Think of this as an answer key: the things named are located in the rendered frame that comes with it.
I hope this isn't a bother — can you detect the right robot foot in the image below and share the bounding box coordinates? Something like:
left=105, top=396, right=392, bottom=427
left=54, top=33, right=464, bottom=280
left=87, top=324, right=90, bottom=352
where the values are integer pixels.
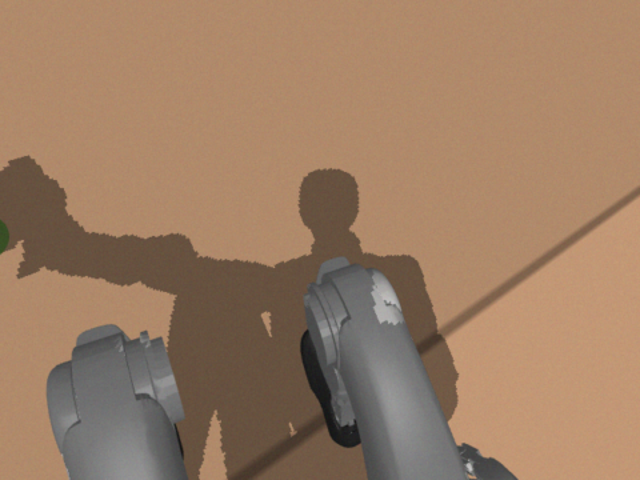
left=300, top=329, right=361, bottom=448

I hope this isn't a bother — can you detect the right robot hand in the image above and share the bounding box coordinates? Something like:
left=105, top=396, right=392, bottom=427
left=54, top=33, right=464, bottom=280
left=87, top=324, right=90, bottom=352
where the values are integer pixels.
left=457, top=443, right=518, bottom=480

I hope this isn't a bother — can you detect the tin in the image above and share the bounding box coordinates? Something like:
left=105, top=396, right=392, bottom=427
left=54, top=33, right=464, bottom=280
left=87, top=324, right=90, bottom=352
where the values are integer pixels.
left=0, top=220, right=9, bottom=254

